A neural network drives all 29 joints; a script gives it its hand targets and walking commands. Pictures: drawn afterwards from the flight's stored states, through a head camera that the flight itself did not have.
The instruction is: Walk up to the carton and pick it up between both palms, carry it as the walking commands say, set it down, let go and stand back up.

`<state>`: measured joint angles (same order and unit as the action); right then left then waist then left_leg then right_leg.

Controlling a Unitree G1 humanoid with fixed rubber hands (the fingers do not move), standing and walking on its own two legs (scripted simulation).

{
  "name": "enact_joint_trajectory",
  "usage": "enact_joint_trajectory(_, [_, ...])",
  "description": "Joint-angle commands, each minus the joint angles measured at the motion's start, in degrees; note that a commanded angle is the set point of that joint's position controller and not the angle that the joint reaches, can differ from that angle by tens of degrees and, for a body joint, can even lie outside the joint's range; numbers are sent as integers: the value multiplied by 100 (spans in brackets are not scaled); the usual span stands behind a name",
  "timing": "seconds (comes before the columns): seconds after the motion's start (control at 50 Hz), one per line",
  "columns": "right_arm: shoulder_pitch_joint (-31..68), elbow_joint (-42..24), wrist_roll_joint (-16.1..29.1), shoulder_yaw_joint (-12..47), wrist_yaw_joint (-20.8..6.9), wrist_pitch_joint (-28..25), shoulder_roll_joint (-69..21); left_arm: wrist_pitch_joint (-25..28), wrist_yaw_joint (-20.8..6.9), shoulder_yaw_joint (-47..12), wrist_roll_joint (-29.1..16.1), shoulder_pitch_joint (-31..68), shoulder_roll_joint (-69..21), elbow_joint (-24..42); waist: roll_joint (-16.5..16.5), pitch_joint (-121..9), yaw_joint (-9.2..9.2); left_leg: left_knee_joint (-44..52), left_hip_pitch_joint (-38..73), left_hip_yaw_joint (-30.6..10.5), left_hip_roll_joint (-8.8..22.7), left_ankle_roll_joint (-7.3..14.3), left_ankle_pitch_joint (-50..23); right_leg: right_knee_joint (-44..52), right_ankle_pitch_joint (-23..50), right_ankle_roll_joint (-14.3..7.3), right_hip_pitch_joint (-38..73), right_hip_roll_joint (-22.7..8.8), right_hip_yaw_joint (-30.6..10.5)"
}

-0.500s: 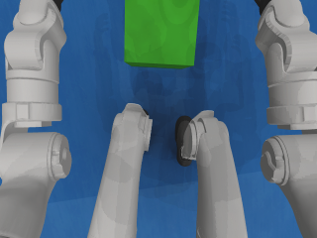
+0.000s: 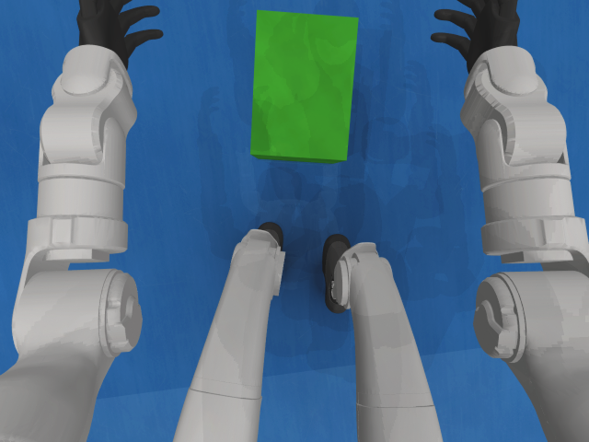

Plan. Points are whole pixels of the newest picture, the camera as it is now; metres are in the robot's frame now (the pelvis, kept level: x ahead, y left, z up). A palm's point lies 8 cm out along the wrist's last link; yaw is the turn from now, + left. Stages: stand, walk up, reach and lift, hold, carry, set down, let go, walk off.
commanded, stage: let go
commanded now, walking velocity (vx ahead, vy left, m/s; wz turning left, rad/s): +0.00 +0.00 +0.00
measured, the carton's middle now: (300, 98) +0.55 +0.04 -0.54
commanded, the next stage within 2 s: stand in 1.34 s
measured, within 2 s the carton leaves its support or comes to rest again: neither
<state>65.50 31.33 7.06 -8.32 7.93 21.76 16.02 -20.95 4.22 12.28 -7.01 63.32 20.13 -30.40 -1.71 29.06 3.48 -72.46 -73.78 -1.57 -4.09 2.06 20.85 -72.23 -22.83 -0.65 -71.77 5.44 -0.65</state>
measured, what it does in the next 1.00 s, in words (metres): rises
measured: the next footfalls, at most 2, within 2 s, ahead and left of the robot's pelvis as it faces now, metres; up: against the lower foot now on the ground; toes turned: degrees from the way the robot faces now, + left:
none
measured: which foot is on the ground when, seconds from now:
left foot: down 0.00-1.00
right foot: down 0.00-1.00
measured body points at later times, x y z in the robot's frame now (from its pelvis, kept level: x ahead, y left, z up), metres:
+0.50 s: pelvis +0.04 +0.01 +0.07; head +0.27 +0.03 +0.45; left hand +0.37 +0.24 -0.04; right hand +0.40 -0.18 -0.03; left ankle +0.12 +0.09 -0.60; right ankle +0.10 -0.11 -0.61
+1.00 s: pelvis +0.13 +0.01 +0.13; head +0.16 +0.01 +0.58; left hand +0.28 +0.25 +0.05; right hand +0.30 -0.22 +0.05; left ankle +0.12 +0.09 -0.60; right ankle +0.10 -0.10 -0.60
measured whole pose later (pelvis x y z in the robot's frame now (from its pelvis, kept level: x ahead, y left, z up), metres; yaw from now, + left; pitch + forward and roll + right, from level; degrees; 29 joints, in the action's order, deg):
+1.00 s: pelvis +0.13 +0.01 +0.13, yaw +0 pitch -2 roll +0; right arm -14.0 24.0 -1.3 -2.2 -2.9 4.4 11.2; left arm -4.3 -3.4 1.7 -1.1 -14.7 13.3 -24.1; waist 0.1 6.6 1.1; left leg -29.6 -10.2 -1.6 -3.9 3.3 16.9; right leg -28.7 -18.0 -1.3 -8.3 3.1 -3.5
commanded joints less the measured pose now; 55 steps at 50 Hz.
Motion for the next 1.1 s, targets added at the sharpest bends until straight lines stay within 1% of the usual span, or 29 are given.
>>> enact_joint_trajectory(0.0, [1015, -199, -342, -178, -163, -640, 401, 693, -188, 391, 405, 994, 495, 271, 390, -10884, 139, 1170, 4812, 10, 84, -395, -2382, 1250, 1307, 127, 2421, 8, -96])
enact_joint_trajectory(0.04, [710, -256, -576, -269, -163, -761, 341, 861, -231, 468, 625, 507, 517, 318, 240, -11077, 214, 1230, 4660, 79, 79, -376, -2539, 1313, 1620, 143, 2799, -11, -165])
enact_joint_trajectory(0.06, [330, -131, -728, -317, -152, -771, 263, 896, -238, 379, 671, 283, 512, 257, 226, -11155, 67, 1391, 4859, 19, 100, -378, -2454, 1363, 1587, 150, 2998, 5, -130])
enact_joint_trajectory(0.1, [-698, -801, -846, -59, -46, -797, 43, 942, -344, 346, 816, -864, 610, 624, 146, -12120, 165, 1299, 5449, 37, 78, -364, -3128, 1382, 2533, 208, 4108, -17, -224])
enact_joint_trajectory(0.16, [-1445, -1696, -974, -43, 48, -682, -34, 765, -356, 41, 773, -1544, 653, 1524, 261, -12344, 150, 1477, 6116, 3, 50, -310, -3121, 1489, 2432, 168, 4441, -68, -210])
enact_joint_trajectory(0.18, [-2344, -2210, -946, 155, 64, -650, -80, 731, -375, -170, 717, -2557, 564, 2018, 5, -12946, 112, 1440, 6814, -54, 61, -282, -3845, 1473, 3058, 204, 4987, -45, -162])
enact_joint_trajectory(0.22, [-1542, -2895, -797, 12, 75, -636, 197, 656, -257, -272, 435, -1541, 655, 2861, 352, -12345, -47, 1473, 6767, -78, 95, -323, -3582, 1517, 2612, 168, 4417, -76, -200])
enact_joint_trajectory(0.26, [-2413, -3142, -860, -23, 35, -567, 145, 522, -218, -493, 309, -2405, 517, 3056, 395, -11724, -119, 1691, 7175, -144, 95, -277, -3458, 1786, 2044, 143, 4140, -64, -91])
enact_joint_trajectory(0.28, [-1464, -3152, -843, -234, -16, -539, 417, 508, -208, -555, 198, -1466, 754, 3074, 487, -11160, -166, 1820, 6737, -207, 179, -270, -2721, 1889, 1300, 108, 3658, -118, -77])
enact_joint_trajectory(0.3, [-2927, -2937, -889, -38, -69, -525, 65, 496, -213, -549, 459, -2915, 669, 3097, 299, -11061, -56, 2010, 7294, -317, 219, -271, -2839, 1994, 1396, 81, 4166, -115, 25])
enact_joint_trajectory(0.36, [-3545, -2500, -716, 46, -296, -740, -199, 637, -301, -501, 544, -3821, 299, 2292, 224, -9127, -42, 2227, 6483, -471, 246, -243, -2564, 2285, 1087, 51, 3787, -114, -22])
enact_joint_trajectory(0.38, [-3904, -2301, -737, 20, -394, -818, -190, 718, -362, -490, 535, -3965, 220, 2222, 259, -8908, -240, 2326, 6580, -545, 374, -296, -2483, 2409, 1037, 33, 3767, -102, -16])
enact_joint_trajectory(0.42, [-4662, -1700, -913, 16, -537, -1015, -245, 913, -445, -630, 612, -4804, -149, 1841, 453, -8063, -170, 2448, 6419, -479, 294, -353, -3137, 2592, 1423, -11, 3649, -85, -70])
enact_joint_trajectory(0.48, [-5006, -1011, -965, 33, -719, -1351, -273, 1259, -611, -399, 794, -5110, -301, 1141, 616, -6098, -153, 3096, 5590, -402, 298, -338, -2072, 3057, 935, -31, 3749, -136, -150])
enact_joint_trajectory(0.5, [-5053, -705, -1013, 8, -765, -1416, -311, 1322, -660, -301, 832, -5231, -299, 766, 338, -5252, -152, 3373, 5142, -281, 316, -300, -1343, 3306, 588, -33, 3778, -188, -83])
enact_joint_trajectory(0.54, [-4864, -362, -1032, -71, -844, -1490, -244, 1454, -734, -313, 797, -5014, -218, 579, 386, -4389, -142, 3710, 4610, -181, 366, -267, -299, 3596, -93, -51, 3815, -287, -97])
enact_joint_trajectory(0.56, [-5596, -477, -1085, -82, -856, -1525, -230, 1490, -742, -348, 877, -5745, -310, 696, 284, -4711, -223, 3888, 5175, -103, 397, -275, -224, 3844, -75, -35, 4440, -300, -82])
enact_joint_trajectory(0.62, [-6073, -585, -1064, -41, -938, -1649, -192, 1635, -747, -548, 954, -6269, -362, 755, 308, -4416, -216, 4189, 5858, -121, 388, -219, -732, 4242, 310, -34, 4598, -377, -63])
enact_joint_trajectory(0.64, [-6048, -616, -1018, -84, -965, -1733, -186, 1725, -738, -548, 944, -6135, -326, 1019, 585, -4187, -215, 4182, 5836, -126, 419, -272, -724, 4284, 273, -103, 4583, -369, -69])
enact_joint_trajectory(0.66, [-6785, -878, -1089, 64, -986, -1804, -200, 1770, -754, -596, 981, -6852, -474, 1221, 391, -4492, -232, 4312, 6374, -25, 375, -224, -1149, 4463, 728, -69, 5161, -375, -75])
enact_joint_trajectory(0.7, [-6388, -696, -947, 35, -999, -1845, -139, 1828, -747, -589, 857, -6418, -275, 1068, 624, -3565, -233, 4379, 6229, -59, 405, -178, -801, 4513, 365, -98, 4830, -406, -75])
enact_joint_trajectory(0.76, [-6760, -981, -932, 182, -1058, -1843, -11, 1793, -760, -713, 745, -6776, -111, 1249, 402, -3269, -277, 4635, 6478, -63, 427, -151, -732, 4810, 324, -127, 5368, -426, -77])
enact_joint_trajectory(0.78, [-6941, -1338, -972, 306, -1050, -1884, -24, 1853, -742, -727, 690, -6927, -81, 1458, 111, -3503, -247, 4686, 6838, -40, 379, -105, -1143, 4916, 722, -45, 5616, -446, -78])
enact_joint_trajectory(0.84, [-7117, -1650, -868, 390, -1029, -1973, 149, 1906, -754, -797, 536, -7018, -49, 1539, -9, -3395, -320, 4655, 7128, -59, 414, -174, -1727, 4885, 1334, -38, 5774, -432, -99])
enact_joint_trajectory(0.9, [-7524, -1573, -791, 429, -1059, -1943, 247, 1877, -732, -941, 561, -7331, -99, 1462, 145, -3053, -257, 4736, 7345, -122, 456, -247, -2268, 4894, 1696, -76, 6010, -425, -139])
enact_joint_trajectory(0.92, [-7531, -1515, -781, 398, -1066, -1902, 268, 1813, -755, -897, 565, -7238, -104, 1419, 102, -2758, -380, 4798, 7335, -105, 450, -197, -1893, 5006, 1481, -67, 5906, -440, -172])
enact_joint_trajectory(0.96, [-7561, -1455, -746, 427, -1082, -1807, 285, 1717, -784, -908, 582, -7312, -169, 1303, 228, -2501, -326, 4914, 7278, -120, 457, -202, -1861, 5022, 1481, -73, 5986, -447, -169])
enact_joint_trajectory(1.06, [-7652, -1492, -721, 381, -1134, -1633, 330, 1516, -744, -805, 759, -7380, -157, 1281, 170, -2675, -372, 4824, 7551, -167, 424, -260, -2820, 4977, 2100, 18, 6210, -382, -202])
enact_joint_trajectory(1.08, [-7780, -1335, -660, 319, -1120, -1605, 340, 1488, -738, -849, 732, -7404, -203, 1259, 391, -2655, -427, 4773, 7619, -167, 424, -243, -2975, 4985, 2212, -16, 6181, -371, -236])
